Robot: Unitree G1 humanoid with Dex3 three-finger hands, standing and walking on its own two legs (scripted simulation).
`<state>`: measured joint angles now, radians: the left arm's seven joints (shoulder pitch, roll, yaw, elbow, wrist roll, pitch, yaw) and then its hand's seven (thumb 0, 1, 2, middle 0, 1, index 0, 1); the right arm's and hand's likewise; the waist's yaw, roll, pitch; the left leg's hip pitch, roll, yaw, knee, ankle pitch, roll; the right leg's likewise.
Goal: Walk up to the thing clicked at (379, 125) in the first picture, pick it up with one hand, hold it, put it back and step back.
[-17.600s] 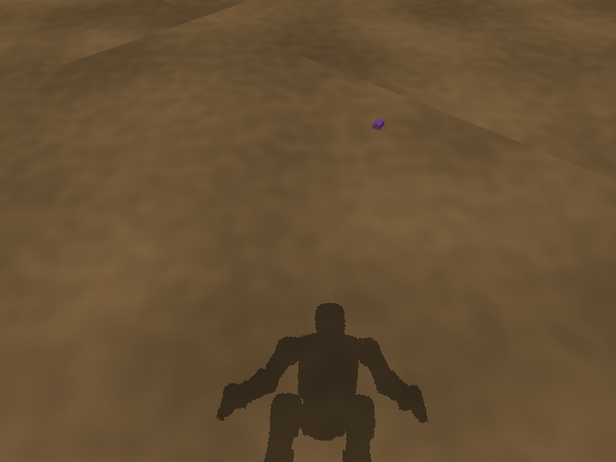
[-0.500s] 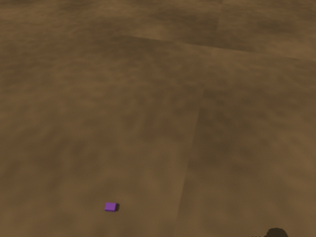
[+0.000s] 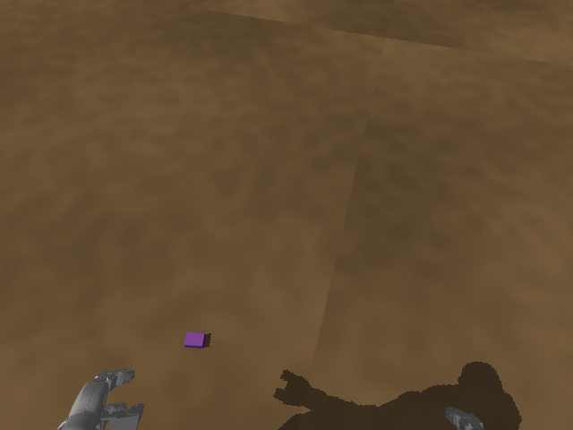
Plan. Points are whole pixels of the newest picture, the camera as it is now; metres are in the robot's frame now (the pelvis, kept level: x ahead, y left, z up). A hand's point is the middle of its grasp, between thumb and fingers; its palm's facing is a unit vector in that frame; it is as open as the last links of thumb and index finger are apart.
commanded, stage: rise first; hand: left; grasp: from above
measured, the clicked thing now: (195, 340) +0.45 +0.31 -0.75
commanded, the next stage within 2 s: none
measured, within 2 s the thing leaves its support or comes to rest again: neither
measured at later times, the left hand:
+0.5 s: hand out of the picture +0.14 +0.27 -0.21, palm faces -0.15 -0.87 -0.46, open 12.5 cm
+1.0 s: hand (139, 406) +0.20 +0.31 -0.34, palm faces -0.41 -0.62 -0.67, open 12.3 cm
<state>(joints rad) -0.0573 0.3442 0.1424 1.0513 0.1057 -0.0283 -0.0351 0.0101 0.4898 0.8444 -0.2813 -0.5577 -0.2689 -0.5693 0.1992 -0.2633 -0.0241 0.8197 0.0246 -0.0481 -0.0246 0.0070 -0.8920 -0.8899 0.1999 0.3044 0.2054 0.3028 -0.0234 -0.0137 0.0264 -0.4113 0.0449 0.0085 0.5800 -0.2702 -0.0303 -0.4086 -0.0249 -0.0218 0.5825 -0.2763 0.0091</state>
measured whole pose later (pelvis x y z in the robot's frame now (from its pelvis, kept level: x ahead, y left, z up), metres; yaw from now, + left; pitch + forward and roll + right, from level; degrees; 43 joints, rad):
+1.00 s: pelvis -0.03 +0.01 -0.21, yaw +0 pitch +30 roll -2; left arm -0.04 0.47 0.16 0.62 0.56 -0.07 0.02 0.00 -0.28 0.72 -0.46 -0.70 -0.44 -0.72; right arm 0.10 -0.29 -0.05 0.58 0.00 -0.19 0.02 0.01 -0.97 -0.91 0.20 0.31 0.21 0.30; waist -0.03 -0.01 -0.19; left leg -1.55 0.03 -0.04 1.68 -0.67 -0.02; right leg -1.52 -0.04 -0.01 1.66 -0.67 0.03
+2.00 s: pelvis -0.08 +0.03 -0.43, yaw -7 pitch +31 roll -10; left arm -0.84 0.90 0.20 1.34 1.35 -0.47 0.30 0.00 -0.11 0.68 -0.44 -0.55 -0.43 -0.57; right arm 0.09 -0.27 0.05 0.76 -0.15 0.04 0.12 0.00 -0.89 -0.89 0.20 0.30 0.21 0.30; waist -0.18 -0.04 -0.04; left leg -2.31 0.01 -0.15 2.43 -0.68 0.01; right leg -2.21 0.00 -0.05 2.32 -0.67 0.05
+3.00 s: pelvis -0.08 +0.03 -0.46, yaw -10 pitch +30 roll -12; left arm -0.92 1.02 0.24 1.50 1.39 -0.48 0.41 0.00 -0.18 0.73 -0.39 -0.66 -0.38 -0.67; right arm 0.07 -0.28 0.13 0.74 -0.22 0.01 0.15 0.00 -0.90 -0.90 0.20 0.30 0.21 0.30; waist -0.23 -0.08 0.04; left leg -2.36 0.01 -0.20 2.53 -0.72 0.00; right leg -2.25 0.02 -0.08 2.39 -0.68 0.07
